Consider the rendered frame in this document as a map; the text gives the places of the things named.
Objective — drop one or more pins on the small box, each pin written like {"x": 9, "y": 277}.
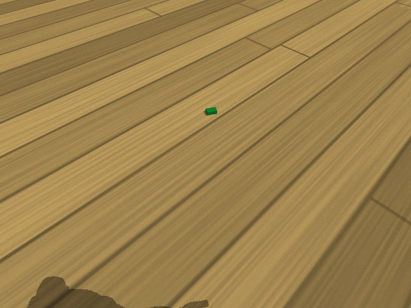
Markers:
{"x": 211, "y": 111}

